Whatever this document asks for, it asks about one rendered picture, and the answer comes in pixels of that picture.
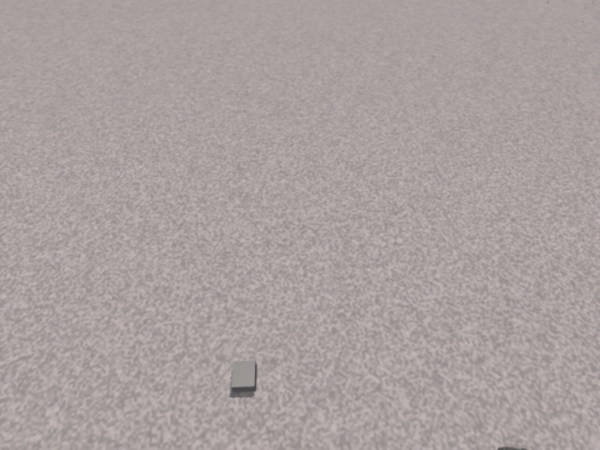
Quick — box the small box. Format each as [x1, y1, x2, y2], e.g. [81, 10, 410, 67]
[232, 360, 257, 393]

